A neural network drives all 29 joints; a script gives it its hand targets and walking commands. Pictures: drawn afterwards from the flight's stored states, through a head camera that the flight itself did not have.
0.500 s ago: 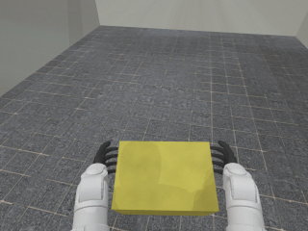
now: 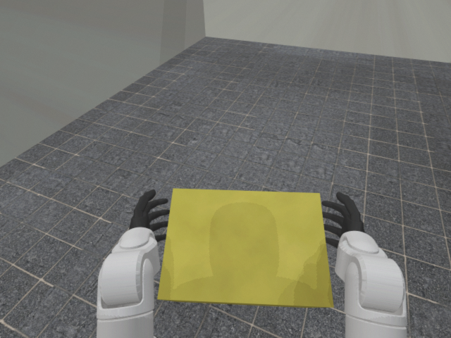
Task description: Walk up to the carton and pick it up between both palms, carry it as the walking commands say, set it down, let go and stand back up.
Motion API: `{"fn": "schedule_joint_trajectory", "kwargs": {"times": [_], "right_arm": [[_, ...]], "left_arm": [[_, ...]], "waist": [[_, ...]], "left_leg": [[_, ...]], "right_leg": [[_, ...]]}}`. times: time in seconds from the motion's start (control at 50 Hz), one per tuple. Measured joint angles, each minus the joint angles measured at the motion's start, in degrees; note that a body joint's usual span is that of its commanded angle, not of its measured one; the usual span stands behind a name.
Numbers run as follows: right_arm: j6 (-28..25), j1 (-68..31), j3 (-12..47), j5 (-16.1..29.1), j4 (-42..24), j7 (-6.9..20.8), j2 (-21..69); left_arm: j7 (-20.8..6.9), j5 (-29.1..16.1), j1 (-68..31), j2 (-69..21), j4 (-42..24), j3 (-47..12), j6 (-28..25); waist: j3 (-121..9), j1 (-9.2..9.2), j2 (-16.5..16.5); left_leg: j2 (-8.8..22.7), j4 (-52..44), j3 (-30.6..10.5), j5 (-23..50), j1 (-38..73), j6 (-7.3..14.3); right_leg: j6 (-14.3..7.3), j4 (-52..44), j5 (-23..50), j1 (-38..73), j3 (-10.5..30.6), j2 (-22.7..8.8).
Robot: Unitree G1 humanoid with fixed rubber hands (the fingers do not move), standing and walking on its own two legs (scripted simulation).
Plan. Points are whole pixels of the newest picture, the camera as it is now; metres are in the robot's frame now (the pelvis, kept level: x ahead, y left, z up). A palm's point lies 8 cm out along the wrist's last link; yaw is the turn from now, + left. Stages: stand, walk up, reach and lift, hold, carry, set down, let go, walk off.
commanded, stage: carry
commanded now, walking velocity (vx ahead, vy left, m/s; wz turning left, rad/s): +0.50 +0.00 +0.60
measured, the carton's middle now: (243, 251) +0.29 -0.01 +0.02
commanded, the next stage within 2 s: none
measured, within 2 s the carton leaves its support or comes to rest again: neither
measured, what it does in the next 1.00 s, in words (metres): walks ahead, turning left: left foot, then right foot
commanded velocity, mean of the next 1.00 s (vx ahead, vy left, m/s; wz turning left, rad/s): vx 0.23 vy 0.00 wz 0.47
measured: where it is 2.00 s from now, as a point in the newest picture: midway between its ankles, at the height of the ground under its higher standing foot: (197, 293)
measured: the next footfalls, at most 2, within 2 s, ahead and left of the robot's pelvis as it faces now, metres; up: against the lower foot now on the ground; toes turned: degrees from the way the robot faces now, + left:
left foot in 0.24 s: +0.24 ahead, +0.13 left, +0.00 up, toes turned +18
right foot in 0.66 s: +0.64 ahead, +0.09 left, +0.00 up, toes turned +34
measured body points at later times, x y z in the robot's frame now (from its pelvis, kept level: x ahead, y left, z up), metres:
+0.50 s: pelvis +0.28 +0.08 +0.01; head +0.27 +0.09 +0.46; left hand +0.49 +0.31 +0.09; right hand +0.57 -0.02 +0.09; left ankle +0.20 +0.12 -0.73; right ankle +0.36 -0.06 -0.69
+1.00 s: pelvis +0.51 +0.13 +0.01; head +0.53 +0.13 +0.46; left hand +0.62 +0.43 +0.10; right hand +0.83 +0.16 +0.09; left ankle +0.50 +0.25 -0.70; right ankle +0.56 +0.05 -0.73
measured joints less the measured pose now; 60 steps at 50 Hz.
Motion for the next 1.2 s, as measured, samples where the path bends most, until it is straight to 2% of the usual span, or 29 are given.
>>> {"fn": "schedule_joint_trajectory", "kwargs": {"times": [0.04,0.08,0.16,0.22,0.26,0.28,0.32,0.36,0.4,0.52,0.62,0.66,0.68,0.7,0.74,0.76,0.8,0.92,1.02,1.06,1.08,1.1,1.12,1.16,1.2], "right_arm": [[2.6,1.5,-0.1,1.0,-2.6,-0.7,-0.1],[5.1,2.1,0.4,1.9,-4.9,-1.4,-0.1],[7.7,1.9,1.4,2.3,-8.0,-2.1,-0.1],[8.7,1.1,1.9,2.1,-9.3,-2.4,0.0],[9.0,0.4,2.6,2.2,-8.5,-2.6,0.0],[9.0,0.2,3.1,2.1,-7.4,-2.7,0.1],[9.5,0.5,3.6,2.3,-6.1,-3.3,0.0],[10.1,1.5,3.3,2.2,-6.1,-3.5,0.0],[10.2,2.4,2.9,2.1,-6.4,-3.3,-0.1],[8.9,3.1,3.0,2.2,-8.6,-2.5,-0.1],[8.7,2.9,3.4,2.4,-11.3,-2.2,-0.1],[9.1,3.0,3.3,2.3,-12.4,-2.3,-0.1],[9.3,2.8,2.7,2.3,-12.6,-2.4,-0.2],[9.4,2.4,1.9,2.2,-12.2,-2.4,-0.2],[9.9,1.7,1.2,2.0,-11.3,-2.6,-0.1],[10.1,1.5,1.2,1.9,-10.9,-2.7,-0.1],[9.9,1.1,1.6,1.9,-10.2,-2.5,-0.1],[7.7,0.8,2.8,1.3,-10.2,-2.1,0.0],[7.5,1.6,2.8,1.3,-11.1,-2.0,-0.1],[7.9,1.7,2.6,1.5,-10.9,-2.0,-0.1],[8.1,1.6,2.5,1.6,-10.6,-2.0,-0.1],[7.8,1.4,2.7,1.7,-9.5,-2.0,0.0],[7.6,1.2,2.8,1.7,-8.4,-2.1,0.0],[7.7,1.2,2.7,1.8,-6.8,-2.3,0.0],[7.8,1.5,2.5,2.1,-6.6,-2.3,0.0]], "left_arm": [[0.9,-0.5,0.7,0.1,-1.4,-1.2,2.2],[1.7,-1.3,2.0,0.2,-4.0,-1.6,4.4],[2.9,-2.4,3.1,0.3,-8.8,-1.7,7.4],[3.2,-2.8,3.0,0.3,-11.1,-1.2,8.6],[3.1,-2.8,3.1,0.3,-11.7,-0.3,9.3],[3.0,-2.7,3.2,0.3,-11.3,0.3,9.6],[2.7,-2.5,3.3,0.3,-10.1,1.1,10.2],[2.4,-2.4,3.5,0.3,-8.7,0.6,10.4],[2.1,-2.0,3.6,0.4,-7.6,-0.2,9.9],[1.8,-1.3,4.5,0.3,-9.3,-1.3,8.0],[2.2,-1.7,5.2,0.4,-13.0,-1.7,7.8],[2.2,-1.9,4.9,0.4,-13.6,-1.9,8.0],[2.1,-2.0,4.6,0.3,-12.9,-2.3,7.7],[2.2,-2.0,4.1,0.3,-11.6,-2.6,7.3],[2.2,-2.0,3.2,0.3,-9.4,-2.5,7.0],[2.0,-2.1,3.2,0.3,-8.9,-2.2,6.9],[1.9,-2.2,3.6,0.3,-9.1,-1.6,6.7],[1.8,-3.0,4.4,0.3,-11.4,-0.7,5.8],[1.8,-3.1,4.3,0.3,-12.0,-1.1,6.2],[1.9,-2.9,4.2,0.3,-11.8,-1.3,6.8],[1.9,-2.7,4.2,0.4,-11.7,-1.3,7.0],[1.9,-2.4,3.8,0.4,-11.0,-0.9,7.2],[1.9,-2.2,3.4,0.4,-10.1,-0.4,7.4],[2.0,-1.9,3.2,0.3,-8.9,-0.1,7.9],[2.1,-1.9,3.3,0.3,-8.7,-0.2,8.1]], "waist": [[-0.8,0.29,-1.5],[-0.8,0.94,-2.8],[0.6,2.68,-4.2],[2.2,3.23,-4.3],[2.5,2.80,-4.2],[2.3,2.02,-3.9],[2.1,1.15,-3.0],[2.3,0.45,-2.5],[2.7,-0.24,-2.3],[3.9,-1.32,-2.4],[4.8,-1.00,-2.0],[4.9,-0.85,-1.8],[4.9,-0.61,-0.8],[5.0,-0.35,0.4],[5.6,-0.11,1.1],[6.1,0.09,1.3],[7.0,0.88,1.3],[8.2,3.49,0.2],[7.1,3.42,-0.4],[6.0,2.89,-0.4],[5.2,2.60,-0.5],[4.6,1.98,-1.5],[4.2,1.36,-2.2],[3.8,0.39,-2.5],[3.8,-0.21,-2.3]], "left_leg": [[0.1,9.3,3.6,-4.1,-4.8,-0.2],[0.4,12.1,6.3,-4.2,-8.6,-0.4],[1.0,3.4,9.7,4.2,-12.8,-0.7],[-0.2,-5.5,13.2,11.1,-11.5,0.4],[-1.3,-4.9,14.1,15.8,-9.6,3.2],[-1.8,-2.9,13.9,13.9,-9.6,3.9],[-2.3,-2.8,12.8,9.6,-8.0,4.3],[-3.1,-6.2,11.5,9.2,-4.8,3.7],[-3.8,-10.1,9.7,9.7,-1.2,3.6],[-4.3,-16.8,4.1,7.7,7.8,3.1],[-4.1,-15.4,-0.3,1.7,13.3,1.7],[-4.4,-9.7,-1.8,-2.2,13.5,1.3],[-3.8,-3.4,-1.5,-2.8,11.5,1.0],[-3.0,5.1,-0.9,-2.7,7.8,0.4],[-2.4,20.3,1.0,-4.1,-0.1,-1.0],[-1.8,24.6,2.1,-3.8,-3.4,-1.4],[-0.2,25.8,4.3,-2.3,-8.0,-2.1],[2.3,11.2,7.3,2.7,-14.3,-2.8],[2.6,2.4,8.7,9.0,-12.9,-2.2],[2.9,-3.7,9.7,14.2,-9.7,-1.7],[3.0,-5.5,9.9,15.3,-8.1,-0.9],[2.3,-4.3,10.2,13.4,-8.3,0.0],[1.8,-2.9,10.4,11.5,-8.6,0.7],[1.3,-2.1,10.3,9.5,-8.5,1.4],[1.2,-2.7,10.1,9.3,-7.9,1.3]], "right_leg": [[-0.2,-0.8,-3.0,2.1,-1.9,-1.6],[0.4,-3.5,-4.5,5.1,-3.2,-2.9],[2.8,-7.5,-6.1,11.5,-5.7,-5.2],[5.1,-5.0,-10.4,15.8,-7.4,-7.7],[6.0,4.9,-13.7,15.0,-6.7,-10.4],[6.0,14.1,-13.1,11.5,-3.5,-10.4],[5.1,32.4,-12.2,2.1,3.4,-7.4],[4.5,40.4,-9.2,-5.4,6.0,-5.4],[4.4,38.5,-6.8,-10.6,6.5,-5.0],[4.6,18.0,1.8,-18.0,5.4,-4.5],[2.7,6.9,7.9,-18.1,2.0,-2.1],[1.3,1.4,11.3,-15.0,-0.5,-1.7],[-2.0,2.0,11.8,-14.3,-2.0,-1.6],[-3.9,4.1,10.0,-14.3,-3.5,-1.8],[-5.0,5.2,6.3,-12.8,-5.9,-2.8],[-4.9,4.3,5.5,-11.3,-7.0,-3.2],[-3.8,1.4,5.4,-8.2,-8.7,-3.6],[-3.4,-3.6,4.0,-1.8,-11.8,-4.6],[-1.4,-1.2,-0.3,1.3,-12.9,-5.5],[-0.2,2.1,-3.2,1.9,-12.8,-5.9],[0.5,4.6,-5.1,1.5,-12.4,-6.2],[1.5,7.7,-6.7,0.5,-10.9,-7.1],[2.7,10.9,-9.6,-0.9,-8.2,-7.2],[4.1,15.3,-14.2,-3.4,-3.2,-6.0],[4.8,15.2,-14.5,-4.5,-0.6,-4.9]]}}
